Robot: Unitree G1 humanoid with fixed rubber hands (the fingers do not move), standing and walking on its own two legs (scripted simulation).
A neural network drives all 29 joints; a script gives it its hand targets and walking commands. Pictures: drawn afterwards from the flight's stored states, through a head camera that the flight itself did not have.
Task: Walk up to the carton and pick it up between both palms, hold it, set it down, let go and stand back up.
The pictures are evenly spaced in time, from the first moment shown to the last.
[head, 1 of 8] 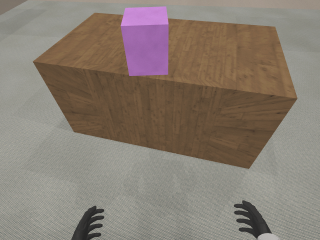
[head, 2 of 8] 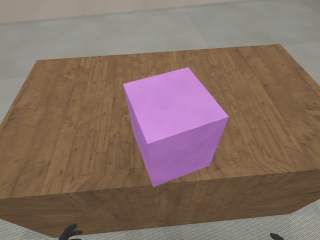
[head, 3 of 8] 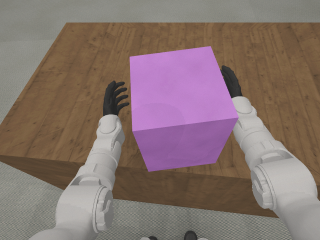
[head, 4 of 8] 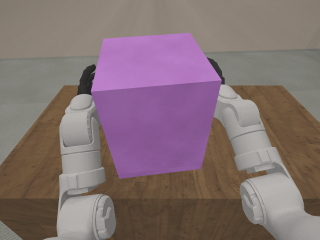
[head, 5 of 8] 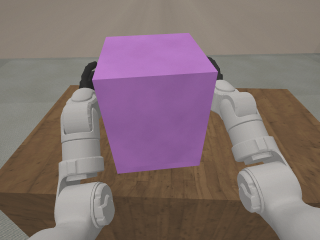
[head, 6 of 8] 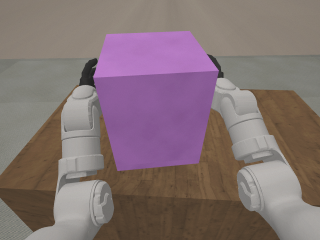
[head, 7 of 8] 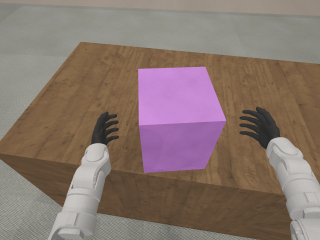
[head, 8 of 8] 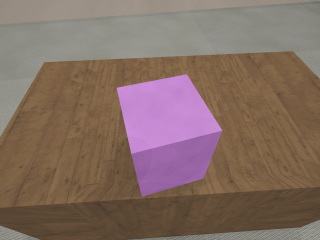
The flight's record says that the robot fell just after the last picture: no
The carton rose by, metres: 0.23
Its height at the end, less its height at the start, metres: +0.00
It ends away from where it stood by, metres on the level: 0.06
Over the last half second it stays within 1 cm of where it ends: yes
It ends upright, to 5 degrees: yes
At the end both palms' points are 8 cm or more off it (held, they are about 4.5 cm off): yes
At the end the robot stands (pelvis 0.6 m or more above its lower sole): yes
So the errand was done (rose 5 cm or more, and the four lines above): yes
